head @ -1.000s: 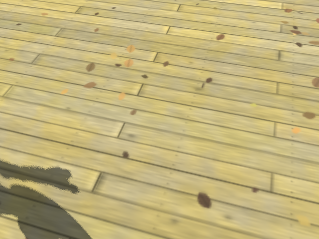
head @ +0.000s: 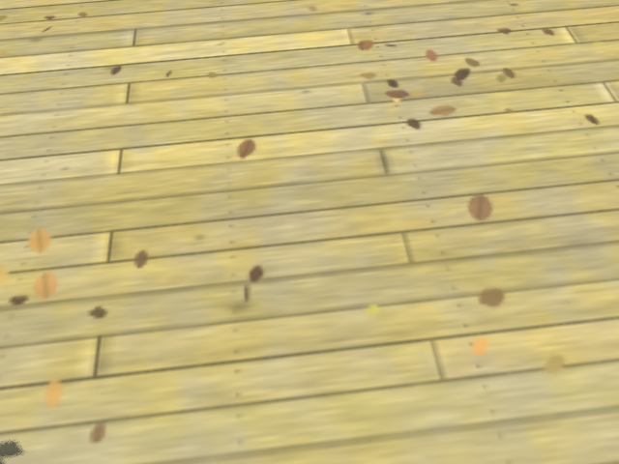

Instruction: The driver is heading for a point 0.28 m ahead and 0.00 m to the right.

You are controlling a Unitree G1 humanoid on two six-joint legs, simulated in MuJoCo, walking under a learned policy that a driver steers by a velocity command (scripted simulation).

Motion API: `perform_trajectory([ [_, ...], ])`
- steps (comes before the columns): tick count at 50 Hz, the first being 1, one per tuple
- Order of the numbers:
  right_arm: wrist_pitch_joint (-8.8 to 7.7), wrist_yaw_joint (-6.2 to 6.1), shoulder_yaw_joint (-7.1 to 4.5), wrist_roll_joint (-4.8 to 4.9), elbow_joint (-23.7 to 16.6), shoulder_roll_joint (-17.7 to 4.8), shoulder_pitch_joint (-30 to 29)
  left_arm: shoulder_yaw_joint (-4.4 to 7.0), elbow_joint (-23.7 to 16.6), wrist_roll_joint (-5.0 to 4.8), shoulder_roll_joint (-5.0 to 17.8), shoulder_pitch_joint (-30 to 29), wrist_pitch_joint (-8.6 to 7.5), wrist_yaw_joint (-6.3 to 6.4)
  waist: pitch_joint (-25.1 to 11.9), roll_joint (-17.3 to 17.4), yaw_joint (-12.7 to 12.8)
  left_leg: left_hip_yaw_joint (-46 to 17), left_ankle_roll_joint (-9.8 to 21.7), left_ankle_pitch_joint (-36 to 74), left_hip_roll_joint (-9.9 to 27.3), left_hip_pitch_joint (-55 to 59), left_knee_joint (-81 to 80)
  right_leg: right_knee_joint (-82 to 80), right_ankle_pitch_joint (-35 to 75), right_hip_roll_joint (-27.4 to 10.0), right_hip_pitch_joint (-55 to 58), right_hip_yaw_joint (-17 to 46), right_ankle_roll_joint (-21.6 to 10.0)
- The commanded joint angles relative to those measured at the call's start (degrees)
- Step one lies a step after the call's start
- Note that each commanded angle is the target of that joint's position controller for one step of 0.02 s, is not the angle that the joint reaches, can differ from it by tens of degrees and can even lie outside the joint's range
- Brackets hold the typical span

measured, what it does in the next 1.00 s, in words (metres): walks ahead: left foot, then right foot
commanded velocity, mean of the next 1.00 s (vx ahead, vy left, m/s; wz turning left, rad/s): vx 0.16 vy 0.00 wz -0.18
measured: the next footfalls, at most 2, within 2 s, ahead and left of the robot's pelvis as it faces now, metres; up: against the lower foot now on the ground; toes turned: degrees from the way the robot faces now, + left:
left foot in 0.30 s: +0.36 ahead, +0.12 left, +0.00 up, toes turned -9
right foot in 0.60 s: +0.26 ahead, -0.12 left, +0.00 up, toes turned -7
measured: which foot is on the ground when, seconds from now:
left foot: up 0.00-0.28, down 0.30-1.00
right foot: down 0.00-0.32, up 0.34-0.58, down 0.60-1.00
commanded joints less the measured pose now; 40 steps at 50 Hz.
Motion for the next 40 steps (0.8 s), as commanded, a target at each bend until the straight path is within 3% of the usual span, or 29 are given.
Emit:
perform_trajectory([
  [1, 0.35, -0.23, -1.76, -0.96, -3.83, -5.79, 1.72, 1.78, -4.91, 0.05, 7.47, -1.49, -1.36, 0.93, -5.77, -2.14, -2.18, -1.32, -1.64, 4.24, 2.35, -6.93, -5.89, -13.33, 17.14, -15.52, 7.41, 18.72, -11.92],
  [3, 0.83, -0.37, -1.19, -1.19, -5.19, -4.4, -2.15, 2.19, -4.36, -0.15, 8.98, 0.16, -1.3, 1.74, -4.16, -2.55, -1.24, -0.36, -3.11, 10.58, 1.33, -7.35, -13.25, -13.82, 17.82, -13.62, 4.69, 15.67, -10.8],
  [6, 0.58, 0.18, -0.34, -1.16, -6.26, -2.71, -7.88, 2.1, -3.52, -0.3, 8.83, 1.62, -0.52, 2.55, -2.99, -4.88, 1.07, 1.14, -3.34, 22.77, -1.77, -2.87, -27.73, -11.29, 20.87, -9.77, 2.31, 10.46, -6.91],
  [8, 0.07, 0.92, -0.2, -0.79, -6.84, -2.65, -10.63, 1.97, -2.23, -0.3, 8.57, 4.69, 0.08, 2.89, -4.2, -5.9, 3.04, 2.02, -2.87, 29.39, -3.96, 0.65, -32.71, -9.28, 21.58, -9.96, 3.32, 10.61, -5.27],
  [10, -0.18, 1.49, -0.48, -0.66, -7.29, -3.52, -11.73, 1.69, -1.34, -0.37, 7.95, 6.12, 0.53, 3.11, -4.67, -6.54, 3.51, 1.01, -1.63, 29.16, -4.57, 0.83, -35.83, -6.2, 21.23, -11.39, 7.1, 12.81, -4.42],
  [12, -0.51, 1.82, -1.1, -1.05, -7.16, -5.01, -10.47, 1.49, -1.16, 0.0, 7.41, 5.81, 0.85, 3.35, -5.54, -7.15, 2.47, 0.05, 0.27, 25.74, -4.62, 1.27, -38.23, -1.6, 22.99, -13.17, 11.68, 15.72, -3.43],
  [14, -1.17, 1.76, -1.61, -1.78, -5.68, -5.83, -4.94, 1.17, -1.81, 0.07, 6.49, 3.03, 0.95, 3.44, -7.43, -7.25, -1.19, 1.21, 2.74, 30.14, -4.5, 8.47, -43.46, 5.45, 27.14, -11.31, 12.83, 15.69, -1.25],
  [15, -1.57, 1.5, -2.03, -2.8, -5.51, -8.31, -1.25, 0.54, -2.99, 0.75, 4.63, 2.98, 0.7, 3.34, -12.54, -4.2, -2.37, -2.77, 5.25, 48.25, 1.18, 19.16, -41.27, 13.64, 21.79, -7.85, 9.45, 14.21, 1.07],
  [16, -1.18, 1.17, -2.17, -4.17, -5.48, -10.56, 2.42, -0.36, -2.42, 0.82, 2.44, 10.42, 0.28, 3.28, -20.52, 6.57, -1.01, -15.59, 14.66, 68.88, 13.97, 37.09, -36.84, 29.77, -1.68, -2.34, -3.05, 11.37, 5.11],
  [17, -0.06, 1.45, -1.36, -2.46, -3.55, -6.3, 5.28, -0.62, -0.87, 0.43, 3.89, 15.42, 0.47, 2.87, -27.8, 14.85, -1.09, -26.86, 21.08, 66.27, 20.76, 42.67, -37.97, 39.87, -30.62, -0.81, -8.8, 10.4, 7.82],
  [18, 0.88, 1.78, -0.72, -0.62, -3.96, -4.78, 3.83, 0.4, -0.57, -0.25, 8.05, 13.44, 1.25, 2.64, -24.13, 8.46, -1.74, -27.37, 19.77, 49.26, 18.99, 38.02, -40.37, 43.76, -30.43, -3.31, -11.68, 11.96, 8.81],
  [19, 1.79, 1.69, -0.47, -0.45, -4.24, -4.31, 0.69, 0.63, -1.18, -0.61, 8.36, 8.09, 2.41, 2.92, -17.89, 4.64, -1.89, -23.97, 16.99, 36.04, 16.2, 32.12, -42.66, 45.34, -27.29, -4.93, -14.05, 9.78, 9.81],
  [20, 2.43, 1.74, 0.34, -0.8, -4.47, -3.02, -3.02, 0.62, -1.71, -0.26, 7.77, 5.08, 3.62, 3.2, -12.31, 2.71, -1.07, -20.39, 15.21, 27.42, 13.69, 24.23, -45.63, 41.88, -25.06, -6.48, -14.1, 8.09, 10.18],
  [21, 2.86, 1.7, 0.76, -1.14, -4.7, -2.46, -6.17, 0.67, -1.92, 0.19, 6.95, 3.96, 4.73, 3.52, -9.11, 3.44, 0.36, -17.38, 13.48, 21.05, 11.62, 17.27, -48.12, 36.28, -23.0, -8.43, -11.1, 7.29, 10.28],
  [22, 3.46, 1.71, 0.4, -1.52, -4.5, -3.59, -8.14, 0.16, -1.6, 0.31, 5.0, 4.66, 5.35, 3.7, -6.99, 5.57, 1.5, -13.28, 11.86, 18.15, 8.43, 11.28, -50.12, 29.47, -21.15, -8.46, -6.35, 5.02, 10.38],
  [24, 3.96, 1.41, -0.02, -1.84, -3.85, -4.32, -8.45, -0.62, -0.42, 0.84, 2.39, 5.74, 5.11, 3.9, -7.73, 8.11, 1.35, -8.32, 11.7, 20.6, 5.58, 8.28, -50.47, 20.64, -17.46, -7.62, 0.59, 2.25, 10.25],
  [26, 4.23, 1.07, 0.01, -1.24, -2.86, -4.3, -7.22, -0.64, 0.48, 0.93, 2.36, 5.94, 4.65, 3.75, -10.56, 7.21, 1.16, -7.74, 12.21, 18.92, 6.12, 10.1, -49.46, 13.15, -9.43, -7.48, 5.01, 1.62, 9.45],
  [28, 4.6, 0.89, 0.48, -0.55, -2.29, -3.56, -7.57, -0.66, 1.21, 1.34, 2.05, 5.79, 4.55, 3.41, -10.38, 6.1, 1.98, -6.85, 10.45, 8.32, 5.21, 8.1, -48.86, 4.35, -0.79, -6.74, 10.66, 0.39, 7.97],
  [29, 4.61, 0.97, 1.04, -0.6, -1.51, -2.22, -6.22, -0.68, 0.54, 2.14, 2.55, 4.15, 4.54, 3.35, -9.17, 4.96, 1.63, -6.62, 7.74, 0.59, 3.93, 6.09, -49.07, 1.59, 1.21, -7.73, 12.37, 1.79, 6.86],
  [30, 4.53, 1.15, 1.44, -1.08, -0.84, -1.44, -5.17, -0.51, -0.75, 2.67, 4.38, 2.37, 4.51, 3.51, -7.34, 2.54, 0.78, -5.66, 4.76, -6.0, 2.28, 4.13, -47.82, -0.64, 1.11, -11.31, 12.37, 5.92, 5.22],
  [31, 4.55, 1.3, 1.03, -1.36, -0.88, -2.48, -3.42, 0.37, -0.62, 2.05, 8.03, 0.6, 4.6, 3.74, -4.09, -3.18, -2.23, -1.99, 2.45, -6.46, -1.52, 5.34, -46.94, -0.66, -8.73, -11.89, 5.59, 7.09, 3.24],
  [32, 4.59, 1.12, 1.01, -1.58, -0.67, -2.8, -4.9, 0.12, -0.23, 1.87, 5.93, 0.12, 4.25, 3.6, -2.64, -4.51, -1.18, -0.31, 1.27, -2.69, -2.53, 9.6, -44.48, -2.19, -16.44, -10.55, 0.01, 6.44, 3.08],
  [34, 4.7, 0.67, 1.1, -1.07, 0.05, -2.01, -4.51, -0.61, 0.05, 2.2, 3.59, -0.87, 3.15, 3.53, -1.91, -5.56, -1.58, -0.1, 1.88, 2.51, -2.28, 12.43, -41.97, -3.17, -13.66, -10.0, -2.03, 6.01, 4.64],
  [37, 4.67, 0.38, 1.07, -1.1, 1.54, -1.85, -2.82, -0.74, 0.68, 1.55, 3.25, 0.17, 1.79, 3.51, -3.43, -4.68, -1.49, 0.44, 2.5, 10.02, -2.47, 13.31, -40.05, -1.05, -4.33, -9.84, 0.92, 5.55, 5.4],
  [40, 4.66, 0.36, 0.98, -0.76, 2.7, -1.85, -2.96, -0.71, 1.24, 1.26, 3.46, 0.98, 1.62, 3.61, -4.68, -2.94, -1.06, 0.51, 2.4, 16.01, -2.29, 14.67, -38.82, 0.49, 0.87, -9.42, 2.56, 5.01, 5.35],
])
